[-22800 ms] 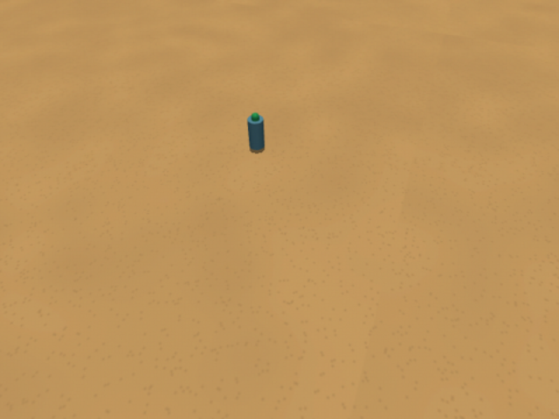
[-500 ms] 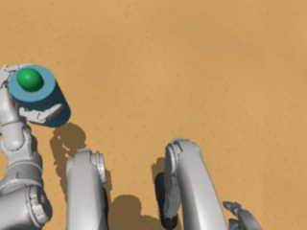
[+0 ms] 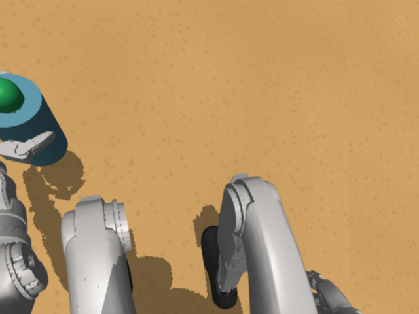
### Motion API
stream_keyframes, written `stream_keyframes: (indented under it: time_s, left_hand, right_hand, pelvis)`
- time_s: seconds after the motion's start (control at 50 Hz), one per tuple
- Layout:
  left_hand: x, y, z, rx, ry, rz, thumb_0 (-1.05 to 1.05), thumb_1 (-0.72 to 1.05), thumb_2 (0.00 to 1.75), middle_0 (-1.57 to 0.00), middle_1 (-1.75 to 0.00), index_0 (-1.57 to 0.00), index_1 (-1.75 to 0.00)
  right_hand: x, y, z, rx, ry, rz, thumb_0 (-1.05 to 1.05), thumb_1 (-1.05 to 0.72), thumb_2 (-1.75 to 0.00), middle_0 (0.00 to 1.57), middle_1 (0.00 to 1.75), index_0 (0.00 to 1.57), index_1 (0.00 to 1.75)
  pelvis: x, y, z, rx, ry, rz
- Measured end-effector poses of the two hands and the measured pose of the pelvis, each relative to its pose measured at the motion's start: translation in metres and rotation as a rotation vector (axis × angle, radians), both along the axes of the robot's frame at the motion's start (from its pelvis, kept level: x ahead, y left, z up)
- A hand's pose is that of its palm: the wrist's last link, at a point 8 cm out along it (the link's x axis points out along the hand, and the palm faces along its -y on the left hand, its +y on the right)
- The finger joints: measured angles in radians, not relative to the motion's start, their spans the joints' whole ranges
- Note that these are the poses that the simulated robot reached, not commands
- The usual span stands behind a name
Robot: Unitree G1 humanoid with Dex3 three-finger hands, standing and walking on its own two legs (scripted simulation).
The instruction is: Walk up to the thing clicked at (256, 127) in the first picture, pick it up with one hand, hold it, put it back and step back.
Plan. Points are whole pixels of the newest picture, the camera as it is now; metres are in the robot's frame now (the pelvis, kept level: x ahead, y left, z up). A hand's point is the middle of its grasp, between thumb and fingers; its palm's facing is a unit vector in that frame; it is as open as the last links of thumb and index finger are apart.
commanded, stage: crouch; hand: left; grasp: from the side
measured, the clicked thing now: (24, 122) +0.47 +0.27 -0.10
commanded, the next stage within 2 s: lower in 0.22 s
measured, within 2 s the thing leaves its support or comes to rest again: neither
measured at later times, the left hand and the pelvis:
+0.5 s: hand (28, 124) +0.47 +0.27 -0.13, palm faces +0.29 -0.96 -0.01, open 11.8 cm; pelvis +0.00 +0.01 -0.02, yaw -2 degrees
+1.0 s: hand (36, 130) +0.48 +0.27 -0.18, palm faces +0.29 -0.96 -0.02, open 11.8 cm; pelvis -0.01 +0.01 -0.03, yaw -5 degrees
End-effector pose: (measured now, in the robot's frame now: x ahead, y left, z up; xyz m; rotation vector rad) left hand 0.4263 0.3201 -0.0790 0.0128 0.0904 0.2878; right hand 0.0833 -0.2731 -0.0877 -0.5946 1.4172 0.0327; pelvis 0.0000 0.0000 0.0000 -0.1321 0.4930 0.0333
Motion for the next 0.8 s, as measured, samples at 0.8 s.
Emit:
stream_keyframes:
  time_s: [0.8]
  left_hand:
    - [0.009, -0.004, -0.091, -0.021, 0.025, 0.000, 0.00, -0.56, 1.05, -0.61, -0.92, -0.62, -0.92]
  right_hand:
    - [-0.007, 0.006, 0.009, -0.107, 0.119, 0.194, 0.00, -0.93, -0.91, 0.21, 0.30, 0.20, 0.30]
  pelvis:
    - [-0.005, 0.009, -0.027, -0.086, -0.124, -0.039]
